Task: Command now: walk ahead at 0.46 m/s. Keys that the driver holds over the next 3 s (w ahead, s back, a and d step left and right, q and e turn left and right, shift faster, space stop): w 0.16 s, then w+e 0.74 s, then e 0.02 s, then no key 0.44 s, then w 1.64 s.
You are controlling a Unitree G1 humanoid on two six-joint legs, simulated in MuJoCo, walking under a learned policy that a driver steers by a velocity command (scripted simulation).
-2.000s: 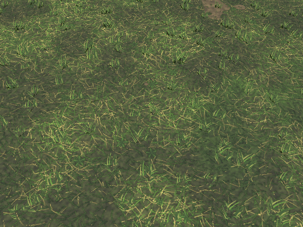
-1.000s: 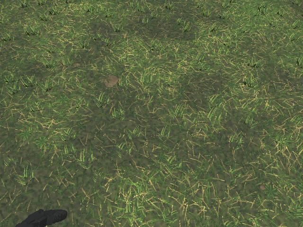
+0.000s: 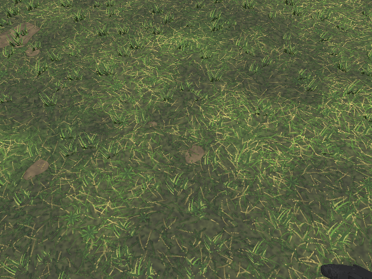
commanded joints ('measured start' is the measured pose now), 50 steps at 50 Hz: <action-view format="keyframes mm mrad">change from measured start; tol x32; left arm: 1 -40 195 45 -44 -7 -7 5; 27 -454 34 5 -281 4 0 -59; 33 27 267 112 -226 -3 20 -35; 50 -57 158 69 -268 2 25 21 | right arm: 1 -34 -105 -28 -75 -1 -13 3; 5 409 -313 -96 46 -24 1 -13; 50 -58 -105 -17 -73 -33 -45 -13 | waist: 1 -81 -113 50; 5 -185 307 -343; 50 -33 -108 -39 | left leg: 1 127 -27 14 -52 17 40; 3 427 -70 49 -60 -26 88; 6 901 318 -774 -335 -550 283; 13 394 176 -200 -470 -116 201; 26 657 204 127 -446 152 143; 31 721 212 194 -73 861 91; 33 339 125 217 466 419 14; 34 -94 -117 79 824 -479 -51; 35 -204 -74 -119 870 -483 -16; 50 124 -66 -33 -57 219 -59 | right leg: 1 -89 -262 120 -30 438 -151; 3 -129 -194 44 250 676 -105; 5 -642 45 9 921 -157 -11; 7 -832 -42 116 1069 -147 -49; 21 -740 -103 88 516 473 -4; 28 -795 -67 -23 354 290 -60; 32 -264 75 -94 289 210 -166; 35 394 -335 808 58 25 -414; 41 -203 -172 365 -27 402 -321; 50 -278 -81 240 90 462 -184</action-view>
